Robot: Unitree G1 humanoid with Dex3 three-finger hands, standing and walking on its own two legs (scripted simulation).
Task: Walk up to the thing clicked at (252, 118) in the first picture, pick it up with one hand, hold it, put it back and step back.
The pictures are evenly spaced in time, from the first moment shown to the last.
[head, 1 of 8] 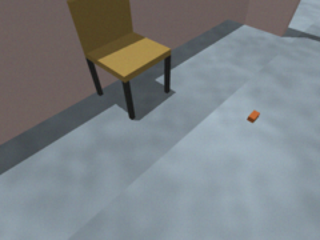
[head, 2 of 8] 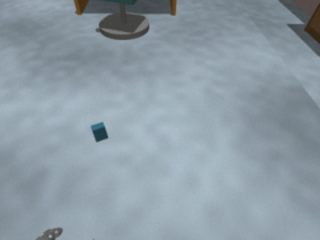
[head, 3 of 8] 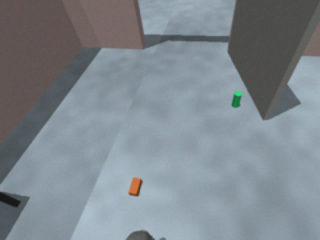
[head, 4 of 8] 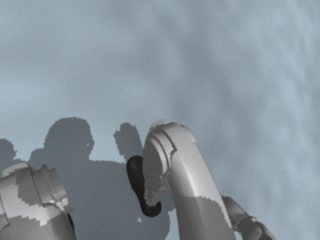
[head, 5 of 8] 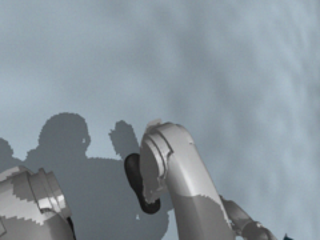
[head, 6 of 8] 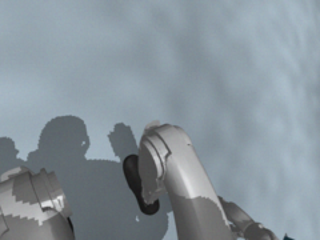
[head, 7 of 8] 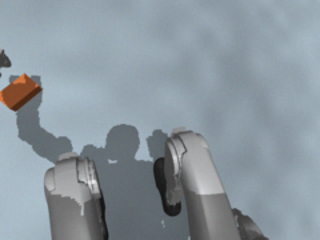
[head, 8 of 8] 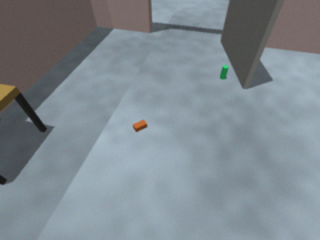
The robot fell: no
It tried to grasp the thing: yes
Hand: left
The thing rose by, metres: 0.01
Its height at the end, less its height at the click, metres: +0.00
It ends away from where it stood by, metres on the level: 0.02
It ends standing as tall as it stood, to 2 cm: yes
